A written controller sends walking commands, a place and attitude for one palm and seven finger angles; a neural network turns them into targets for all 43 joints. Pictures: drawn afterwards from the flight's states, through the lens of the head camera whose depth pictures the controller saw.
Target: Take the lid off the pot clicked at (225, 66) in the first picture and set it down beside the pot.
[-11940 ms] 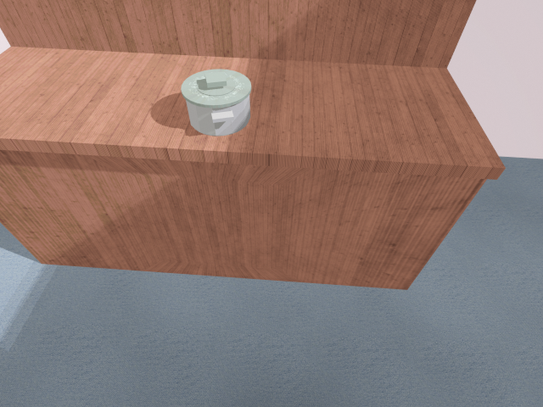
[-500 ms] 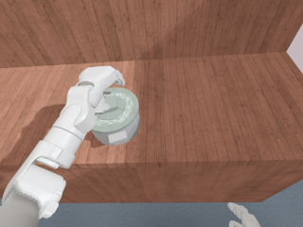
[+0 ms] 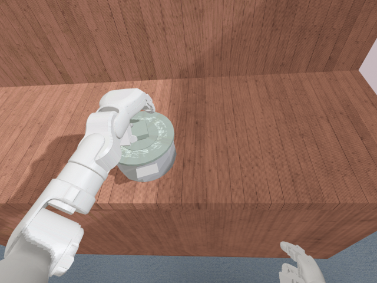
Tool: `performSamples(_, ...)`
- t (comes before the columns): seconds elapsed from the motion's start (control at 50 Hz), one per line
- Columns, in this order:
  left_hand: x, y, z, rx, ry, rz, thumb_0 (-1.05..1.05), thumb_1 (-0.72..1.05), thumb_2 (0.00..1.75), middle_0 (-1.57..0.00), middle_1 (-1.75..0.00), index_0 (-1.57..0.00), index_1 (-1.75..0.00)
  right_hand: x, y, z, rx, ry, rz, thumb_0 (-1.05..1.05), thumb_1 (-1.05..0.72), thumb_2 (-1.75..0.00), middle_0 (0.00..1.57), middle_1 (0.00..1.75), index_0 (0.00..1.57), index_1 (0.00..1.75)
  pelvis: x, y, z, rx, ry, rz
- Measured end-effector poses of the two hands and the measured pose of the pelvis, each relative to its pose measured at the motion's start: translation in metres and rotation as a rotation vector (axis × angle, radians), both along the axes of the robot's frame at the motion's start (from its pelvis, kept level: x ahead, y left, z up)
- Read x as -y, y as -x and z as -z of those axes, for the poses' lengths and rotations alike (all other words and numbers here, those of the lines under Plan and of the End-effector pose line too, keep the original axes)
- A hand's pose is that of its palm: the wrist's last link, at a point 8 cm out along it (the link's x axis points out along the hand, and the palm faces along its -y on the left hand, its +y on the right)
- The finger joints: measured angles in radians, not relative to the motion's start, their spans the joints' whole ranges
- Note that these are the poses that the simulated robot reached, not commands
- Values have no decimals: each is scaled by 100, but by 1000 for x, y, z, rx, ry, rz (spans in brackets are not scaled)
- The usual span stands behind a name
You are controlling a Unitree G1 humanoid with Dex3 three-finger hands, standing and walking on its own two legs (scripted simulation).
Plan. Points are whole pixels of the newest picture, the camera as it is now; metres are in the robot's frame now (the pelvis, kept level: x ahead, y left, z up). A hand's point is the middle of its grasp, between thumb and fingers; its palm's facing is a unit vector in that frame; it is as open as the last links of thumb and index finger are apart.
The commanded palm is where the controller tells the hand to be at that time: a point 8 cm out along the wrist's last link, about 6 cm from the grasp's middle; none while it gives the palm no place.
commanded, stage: lower the open fingers around the knob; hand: left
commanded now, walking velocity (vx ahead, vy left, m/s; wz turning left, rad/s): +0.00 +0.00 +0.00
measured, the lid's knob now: (137, 130) +0.46 +0.15 +0.05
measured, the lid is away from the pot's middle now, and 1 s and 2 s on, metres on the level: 0.00 0.00 0.00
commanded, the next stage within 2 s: close the fingers and squeeze the knob in 0.98 s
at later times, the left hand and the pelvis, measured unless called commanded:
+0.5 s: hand (132, 133) +0.41 +0.15 +0.10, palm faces -0.30 -0.07 -0.95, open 10.3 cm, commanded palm +0.40 +0.15 +0.15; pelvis -0.01 +0.00 +0.00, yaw -1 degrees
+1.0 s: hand (136, 134) +0.42 +0.14 +0.08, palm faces -0.31 -0.06 -0.95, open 10.3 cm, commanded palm +0.40 +0.15 +0.13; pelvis +0.00 +0.00 +0.00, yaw -1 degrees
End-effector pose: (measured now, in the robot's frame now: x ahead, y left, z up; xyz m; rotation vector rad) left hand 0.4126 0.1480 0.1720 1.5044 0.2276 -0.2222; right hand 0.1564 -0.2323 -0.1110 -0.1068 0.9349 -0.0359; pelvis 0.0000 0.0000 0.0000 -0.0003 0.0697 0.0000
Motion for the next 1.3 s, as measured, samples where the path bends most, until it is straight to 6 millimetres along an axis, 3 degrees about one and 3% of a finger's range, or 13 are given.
performSamples(0.18,1,0,-4,13,5,-4,0,-27,134,-82,-8,-81,-8,4,2,-1,-4,12,0,1,-91,-89,20,30,20,30,3,3,0,2,-2,-3)
performSamples(0.32,5,6,12,-36,4,5,0,-27,134,-82,-8,-81,-8,3,7,1,-4,1,12,1,-91,-89,20,30,20,30,3,5,0,7,-3,6)
performSamples(0.42,7,8,9,-2,16,26,0,-27,134,-82,-8,-81,-8,4,12,2,-9,7,15,1,-91,-89,20,30,20,30,4,6,0,6,-3,8)
performSamples(0.52,-2,6,19,-15,6,-22,0,-27,134,-81,-8,-81,-8,5,19,3,-33,6,23,1,-91,-89,20,30,20,30,5,8,0,2,-5,11)
performSamples(0.88,-1,-4,37,-51,22,13,0,-27,134,-77,-6,-81,-8,16,36,7,-84,43,76,1,-91,-89,20,30,20,30,1,3,1,-19,0,16)
performSamples(1.1,1,-4,39,-14,21,10,0,-27,134,-80,-7,-81,-8,6,30,10,-91,13,62,1,-91,-89,20,30,20,30,-2,-2,2,-27,2,15)
performSamples(1.3,0,1,38,-16,22,-13,0,-17,119,-66,-40,-68,-41,-2,11,6,-44,-4,36,1,-91,-89,20,30,20,30,-2,-2,2,-22,2,11)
